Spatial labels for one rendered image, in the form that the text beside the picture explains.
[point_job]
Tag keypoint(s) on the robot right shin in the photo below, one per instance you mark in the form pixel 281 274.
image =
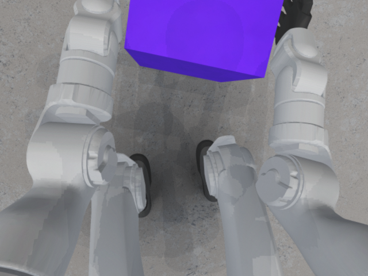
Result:
pixel 230 139

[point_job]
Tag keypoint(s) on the robot right forearm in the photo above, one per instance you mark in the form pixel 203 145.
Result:
pixel 299 102

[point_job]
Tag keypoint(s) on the right robot hand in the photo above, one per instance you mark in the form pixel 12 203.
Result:
pixel 298 15

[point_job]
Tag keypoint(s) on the left robot upper arm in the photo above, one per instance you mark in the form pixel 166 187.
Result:
pixel 67 162

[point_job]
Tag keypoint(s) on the carton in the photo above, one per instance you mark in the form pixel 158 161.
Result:
pixel 217 40

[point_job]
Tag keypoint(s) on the robot left forearm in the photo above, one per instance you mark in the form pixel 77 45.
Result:
pixel 82 93

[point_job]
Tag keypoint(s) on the robot right thigh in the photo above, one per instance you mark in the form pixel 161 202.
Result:
pixel 250 247

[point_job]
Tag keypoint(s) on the right robot upper arm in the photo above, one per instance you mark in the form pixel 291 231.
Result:
pixel 301 194

